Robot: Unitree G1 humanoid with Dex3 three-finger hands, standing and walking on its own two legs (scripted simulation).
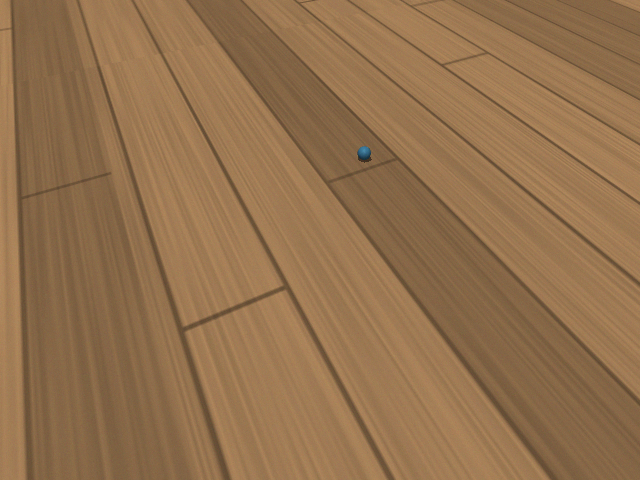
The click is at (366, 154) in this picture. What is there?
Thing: free ball
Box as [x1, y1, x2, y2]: [358, 146, 370, 159]
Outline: 363,146 359,148 358,156 362,159 365,159 369,156 370,150 367,147
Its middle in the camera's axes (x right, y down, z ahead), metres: +0.23 -0.43 +1.94
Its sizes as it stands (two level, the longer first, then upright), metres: 0.067 0.067 0.067
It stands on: the floor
